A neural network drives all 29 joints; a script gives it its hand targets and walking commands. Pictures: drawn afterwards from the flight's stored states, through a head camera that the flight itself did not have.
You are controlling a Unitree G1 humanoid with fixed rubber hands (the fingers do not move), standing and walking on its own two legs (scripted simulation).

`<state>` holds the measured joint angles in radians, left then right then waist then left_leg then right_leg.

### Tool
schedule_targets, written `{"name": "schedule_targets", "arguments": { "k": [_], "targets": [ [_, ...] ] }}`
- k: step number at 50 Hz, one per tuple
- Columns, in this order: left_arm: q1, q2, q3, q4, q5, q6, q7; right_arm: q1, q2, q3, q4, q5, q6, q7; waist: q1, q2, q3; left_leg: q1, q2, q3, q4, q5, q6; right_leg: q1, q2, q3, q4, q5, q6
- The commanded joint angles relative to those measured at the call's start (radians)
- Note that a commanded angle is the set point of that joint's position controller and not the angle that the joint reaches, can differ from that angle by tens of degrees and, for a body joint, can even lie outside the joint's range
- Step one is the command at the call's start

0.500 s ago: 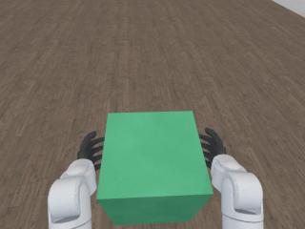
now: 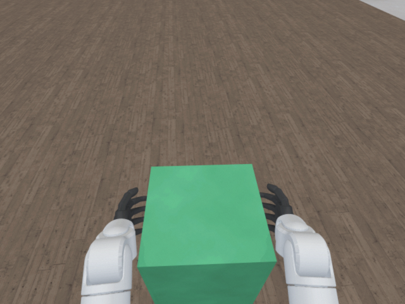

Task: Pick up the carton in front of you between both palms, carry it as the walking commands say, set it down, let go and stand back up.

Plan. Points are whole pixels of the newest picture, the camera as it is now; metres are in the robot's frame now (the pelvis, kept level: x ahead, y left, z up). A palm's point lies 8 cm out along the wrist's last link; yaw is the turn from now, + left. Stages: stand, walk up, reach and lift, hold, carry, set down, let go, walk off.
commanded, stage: carry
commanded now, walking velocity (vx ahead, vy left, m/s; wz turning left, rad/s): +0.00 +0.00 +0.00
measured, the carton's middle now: (203, 238) +0.27 +0.00 -0.02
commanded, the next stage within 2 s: hold in 1.32 s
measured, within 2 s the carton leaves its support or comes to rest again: neither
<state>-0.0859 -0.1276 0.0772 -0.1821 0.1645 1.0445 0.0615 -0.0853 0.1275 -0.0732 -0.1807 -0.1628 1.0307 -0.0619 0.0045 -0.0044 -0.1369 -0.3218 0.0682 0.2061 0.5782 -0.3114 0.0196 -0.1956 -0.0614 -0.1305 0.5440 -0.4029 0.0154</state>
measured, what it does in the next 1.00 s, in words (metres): stands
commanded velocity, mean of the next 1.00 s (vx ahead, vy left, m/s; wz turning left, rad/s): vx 0.00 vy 0.00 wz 0.00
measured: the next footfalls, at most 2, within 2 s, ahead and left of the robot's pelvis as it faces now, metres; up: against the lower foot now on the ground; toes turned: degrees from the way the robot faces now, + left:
none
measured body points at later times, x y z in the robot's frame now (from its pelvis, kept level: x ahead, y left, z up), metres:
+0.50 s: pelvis -0.03 -0.01 +0.00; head -0.04 +0.00 +0.45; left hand +0.27 +0.15 +0.03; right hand +0.28 -0.16 +0.04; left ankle -0.01 +0.10 -0.73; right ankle -0.08 -0.11 -0.73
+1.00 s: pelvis -0.05 -0.01 +0.01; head -0.07 +0.00 +0.46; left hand +0.25 +0.14 +0.04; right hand +0.25 -0.16 +0.04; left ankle -0.01 +0.10 -0.73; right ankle -0.08 -0.11 -0.73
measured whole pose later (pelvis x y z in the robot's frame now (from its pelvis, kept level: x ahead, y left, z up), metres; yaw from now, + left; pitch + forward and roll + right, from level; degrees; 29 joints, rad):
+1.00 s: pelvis -0.05 -0.01 +0.01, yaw +0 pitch +2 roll +0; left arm -0.20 -0.14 0.16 0.16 0.23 0.75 0.03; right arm -0.20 0.14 -0.16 0.16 -0.24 0.73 -0.03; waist 0.00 0.00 -0.10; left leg -0.33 0.08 0.20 0.51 -0.20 0.02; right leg -0.22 -0.05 -0.14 0.51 -0.32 0.00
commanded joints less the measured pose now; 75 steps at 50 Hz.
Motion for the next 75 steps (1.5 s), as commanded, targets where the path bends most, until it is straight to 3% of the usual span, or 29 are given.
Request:
{"name": "schedule_targets", "arguments": {
  "k": [1, 13, 18, 24, 29, 37, 66, 67, 68, 70, 73, 75],
  "targets": [
    [-0.417, -0.823, -0.593, -0.049, -0.281, -0.09, -0.209, -0.391, 0.825, 0.584, -0.03, 0.268, -0.078, 0.201, -0.005, -0.011, -0.231, 0.186, 0.1, -0.097, 0.001, 0.585, 0.003, 0.038, -0.102, 0.065, -0.02, 0.663, -0.008],
    [-0.515, -0.798, -0.422, 0.257, -0.155, -0.349, -0.234, -0.503, 0.802, 0.409, 0.284, 0.145, -0.333, 0.237, -0.002, 0.0, -0.187, 0.167, 0.108, -0.107, -0.069, 0.422, 0.0, 0.027, -0.101, 0.073, -0.08, 0.472, -0.021],
    [-0.591, -0.872, -0.426, 0.332, -0.155, -0.425, -0.259, -0.57, 0.876, 0.414, 0.359, 0.14, -0.409, 0.261, -0.002, 0.0, -0.186, 0.172, 0.108, -0.111, -0.092, 0.364, 0.0, 0.017, -0.098, 0.079, -0.1, 0.404, -0.026],
    [-0.575, -0.929, -0.495, 0.279, -0.194, -0.386, -0.267, -0.548, 0.936, 0.479, 0.3, 0.177, -0.371, 0.268, -0.004, 0.001, -0.212, 0.183, 0.111, -0.111, -0.092, 0.377, -0.001, 0.019, -0.096, 0.076, -0.097, 0.401, -0.025],
    [-0.536, -0.903, -0.471, 0.279, -0.179, -0.347, -0.264, -0.516, 0.908, 0.453, 0.3, 0.166, -0.332, 0.265, -0.003, 0.002, -0.194, 0.169, 0.113, -0.113, -0.101, 0.361, -0.003, 0.005, -0.096, 0.076, -0.105, 0.374, -0.025],
    [-0.574, -0.915, -0.481, 0.261, -0.192, -0.349, -0.265, -0.553, 0.922, 0.467, 0.283, 0.18, -0.335, 0.267, -0.003, 0.004, -0.176, 0.157, 0.112, -0.118, -0.121, 0.308, -0.003, -0.015, -0.095, 0.083, -0.12, 0.304, -0.03],
    [-0.562, -0.914, -0.476, 0.263, -0.188, -0.343, -0.265, -0.543, 0.917, 0.462, 0.284, 0.177, -0.329, 0.269, -0.004, 0.006, -0.188, 0.147, 0.116, -0.12, -0.129, 0.292, -0.004, -0.033, -0.093, 0.086, -0.119, 0.28, -0.035],
    [-0.467, -0.927, -0.451, 0.239, -0.177, -0.336, -0.27, -0.446, 0.938, 0.423, 0.292, 0.161, -0.331, 0.274, -0.006, -0.047, -0.084, 0.4, -0.149, -0.273, -0.156, 0.507, 0.021, -0.015, 0.128, 0.236, -0.179, 0.537, -0.047],
    [-0.455, -0.897, -0.439, 0.213, -0.167, -0.35, -0.257, -0.462, 0.895, 0.418, 0.254, 0.146, -0.347, 0.27, 0.004, -0.013, -0.136, 0.46, -0.131, -0.296, -0.168, 0.542, 0.02, 0.013, 0.123, 0.247, -0.166, 0.614, -0.041],
    [-0.489, -0.891, -0.448, 0.213, -0.156, -0.352, -0.257, -0.483, 0.898, 0.416, 0.263, 0.14, -0.353, 0.269, -0.001, -0.037, -0.118, 0.497, -0.14, -0.289, -0.172, 0.557, 0.002, 0.013, 0.132, 0.245, -0.192, 0.569, -0.028],
    [-0.529, -0.888, -0.468, 0.218, -0.173, -0.362, -0.268, -0.482, 0.895, 0.401, 0.298, 0.132, -0.366, 0.259, -0.016, -0.025, -0.109, 0.437, -0.153, -0.282, -0.191, 0.46, -0.013, 0.098, 0.139, 0.244, -0.221, 0.483, -0.032],
    [-0.549, -0.901, -0.473, 0.233, -0.169, -0.363, -0.269, -0.52, 0.912, 0.407, 0.31, 0.14, -0.37, 0.266, -0.017, -0.005, -0.091, 0.459, -0.155, -0.28, -0.196, 0.389, -0.012, 0.049, 0.135, 0.241, -0.232, 0.401, -0.031]
  ]
}}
